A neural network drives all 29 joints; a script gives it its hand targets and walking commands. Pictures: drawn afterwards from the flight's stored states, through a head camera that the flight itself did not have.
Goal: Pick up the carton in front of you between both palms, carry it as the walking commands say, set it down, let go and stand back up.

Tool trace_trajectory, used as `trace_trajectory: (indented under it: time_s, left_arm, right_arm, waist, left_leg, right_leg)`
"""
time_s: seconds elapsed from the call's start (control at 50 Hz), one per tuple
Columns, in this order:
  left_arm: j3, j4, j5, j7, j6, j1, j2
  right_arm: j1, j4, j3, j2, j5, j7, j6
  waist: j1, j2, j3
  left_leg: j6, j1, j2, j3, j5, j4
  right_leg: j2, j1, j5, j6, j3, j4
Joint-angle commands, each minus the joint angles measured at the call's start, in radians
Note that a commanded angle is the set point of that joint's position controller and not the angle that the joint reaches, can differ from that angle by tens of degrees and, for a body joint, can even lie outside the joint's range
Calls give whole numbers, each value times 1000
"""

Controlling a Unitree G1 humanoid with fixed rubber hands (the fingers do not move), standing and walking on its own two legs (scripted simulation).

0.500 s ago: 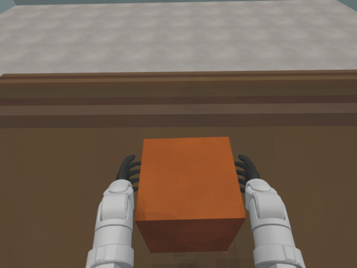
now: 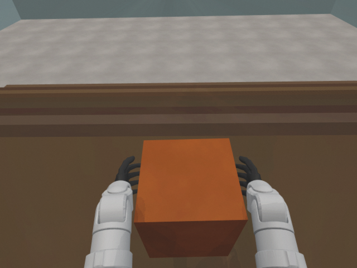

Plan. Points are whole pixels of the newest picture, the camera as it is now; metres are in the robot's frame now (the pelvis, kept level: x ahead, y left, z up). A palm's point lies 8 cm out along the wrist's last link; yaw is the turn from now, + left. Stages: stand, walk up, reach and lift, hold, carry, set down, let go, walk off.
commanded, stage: hold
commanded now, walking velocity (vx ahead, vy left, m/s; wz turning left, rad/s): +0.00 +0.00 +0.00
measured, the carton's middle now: (187, 200) +0.29 +0.00 -0.03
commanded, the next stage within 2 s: carry in 1.26 s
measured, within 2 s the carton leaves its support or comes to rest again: neither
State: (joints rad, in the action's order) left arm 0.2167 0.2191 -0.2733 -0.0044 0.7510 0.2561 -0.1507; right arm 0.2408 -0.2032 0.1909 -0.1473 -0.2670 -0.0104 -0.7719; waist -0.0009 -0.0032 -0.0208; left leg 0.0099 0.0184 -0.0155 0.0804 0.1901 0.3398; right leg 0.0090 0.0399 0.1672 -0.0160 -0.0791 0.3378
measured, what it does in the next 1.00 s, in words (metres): stands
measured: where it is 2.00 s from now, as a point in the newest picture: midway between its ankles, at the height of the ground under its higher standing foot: outside the picture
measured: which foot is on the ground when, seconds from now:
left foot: down 0.00-1.00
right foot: down 0.00-1.00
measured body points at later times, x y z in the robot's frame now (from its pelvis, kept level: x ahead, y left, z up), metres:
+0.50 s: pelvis -0.01 +0.00 +0.00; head -0.05 +0.00 +0.45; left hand +0.30 +0.15 +0.04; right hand +0.30 -0.15 +0.04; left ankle +0.01 +0.13 -0.75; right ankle +0.02 -0.13 -0.75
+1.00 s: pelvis +0.00 +0.00 +0.00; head -0.04 +0.00 +0.45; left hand +0.30 +0.15 +0.04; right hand +0.29 -0.15 +0.04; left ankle +0.01 +0.13 -0.75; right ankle +0.02 -0.13 -0.75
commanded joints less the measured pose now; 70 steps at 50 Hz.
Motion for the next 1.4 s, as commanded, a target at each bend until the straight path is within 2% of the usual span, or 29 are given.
trace_trajectory:
  time_s: [0.0, 0.26, 0.58, 0.76, 1.22, 1.24, 1.26, 1.28, 1.3, 1.32, 1.34, 1.36, 1.38]
  left_arm:
    - [-504, -15, 238, -236, -15, 458, -897]
    - [-493, 35, 231, -253, -31, 547, -914]
    - [-509, -18, 241, -244, -23, 472, -906]
    - [-523, -46, 248, -235, -19, 435, -904]
    - [-512, -15, 242, -241, -24, 482, -906]
    - [-532, -18, 263, -239, -16, 518, -909]
    - [-532, -24, 266, -235, -13, 511, -908]
    - [-550, -47, 276, -231, -10, 510, -912]
    - [-573, -81, 288, -224, -4, 527, -919]
    - [-592, -108, 299, -216, 4, 528, -923]
    - [-611, -130, 313, -208, 16, 513, -926]
    - [-632, -157, 321, -196, 32, 494, -925]
    - [-654, -197, 328, -183, 53, 478, -921]
  right_arm:
    - [495, 50, -496, -886, 237, -224, 36]
    - [578, -4, -491, -929, 234, -231, 45]
    - [501, 48, -507, -915, 247, -223, 39]
    - [469, 82, -520, -899, 253, -220, 39]
    - [516, 51, -510, -909, 244, -224, 41]
    - [545, 42, -527, -918, 256, -222, 36]
    - [547, 56, -528, -918, 264, -219, 34]
    - [562, 85, -548, -920, 280, -216, 31]
    - [580, 112, -574, -926, 297, -213, 26]
    - [595, 140, -599, -926, 312, -208, 18]
    - [595, 163, -623, -929, 330, -204, 6]
    - [591, 193, -651, -932, 353, -200, -9]
    - [591, 230, -679, -933, 376, -195, -28]
  waist:
    - [4, -3, 153]
    - [0, 6, 195]
    - [1, 0, 223]
    - [0, -3, 222]
    - [-1, 1, 204]
    - [-1, 26, 212]
    - [-3, 35, 231]
    - [-4, 42, 211]
    - [-5, 64, 196]
    - [-8, 91, 201]
    - [-12, 130, 240]
    - [-10, 155, 275]
    - [-7, 144, 301]
  left_leg:
    - [-2, 41, -75, -14, -68, -58]
    - [-9, 58, -77, -24, -17, -44]
    - [-2, 17, -81, -17, -154, -45]
    - [2, 2, -82, -12, -195, -48]
    - [-2, 30, -81, -20, -99, -47]
    - [-14, 153, 103, -18, 42, 32]
    - [-13, 186, 89, 13, 245, 9]
    - [-11, 243, 65, 4, 417, 20]
    - [-7, 298, 47, -15, 485, 64]
    - [0, 326, 27, -56, 407, 141]
    - [10, 327, 4, -111, 276, 238]
    - [9, 304, 1, -139, 192, 273]
    - [1, 265, 8, -149, 192, 207]
  right_leg:
    - [87, -45, -54, 9, 21, -38]
    - [79, -53, -16, 2, 23, -27]
    - [86, -87, -152, 2, 16, -29]
    - [91, -88, -177, 3, 14, -31]
    - [87, -66, -90, 4, 19, -30]
    - [-102, 60, 66, 11, 15, 34]
    - [-103, 90, 281, 19, -18, -14]
    - [-102, 139, 486, 24, -38, -46]
    - [-113, 153, 583, 38, -63, -62]
    - [-145, 139, 563, 57, -100, -77]
    - [-188, 122, 511, 83, -152, -108]
    - [-223, 131, 449, 108, -189, -123]
    - [-223, 156, 427, 120, -167, -109]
